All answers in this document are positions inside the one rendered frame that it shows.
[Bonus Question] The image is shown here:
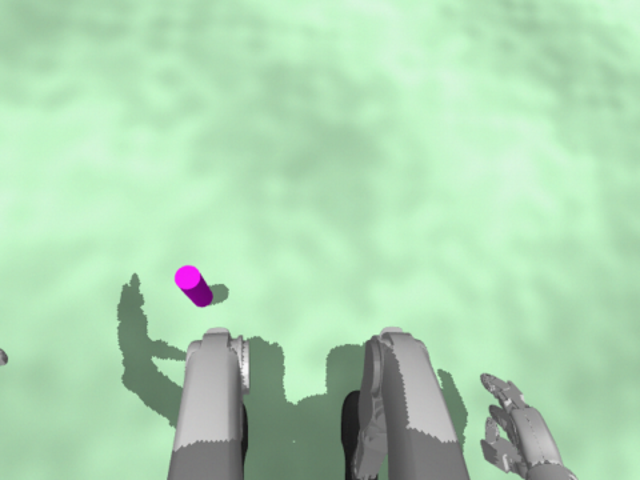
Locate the right robot arm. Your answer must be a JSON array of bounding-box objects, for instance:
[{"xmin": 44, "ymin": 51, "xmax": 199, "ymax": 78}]
[{"xmin": 526, "ymin": 463, "xmax": 578, "ymax": 480}]

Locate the can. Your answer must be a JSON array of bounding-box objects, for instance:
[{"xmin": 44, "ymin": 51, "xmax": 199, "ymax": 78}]
[{"xmin": 175, "ymin": 265, "xmax": 213, "ymax": 307}]

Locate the right robot hand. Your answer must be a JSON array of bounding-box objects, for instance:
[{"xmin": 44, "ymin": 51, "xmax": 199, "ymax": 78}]
[{"xmin": 480, "ymin": 373, "xmax": 564, "ymax": 480}]

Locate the right robot foot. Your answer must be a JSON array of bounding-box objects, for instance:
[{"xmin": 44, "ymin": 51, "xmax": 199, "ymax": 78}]
[{"xmin": 341, "ymin": 390, "xmax": 378, "ymax": 480}]

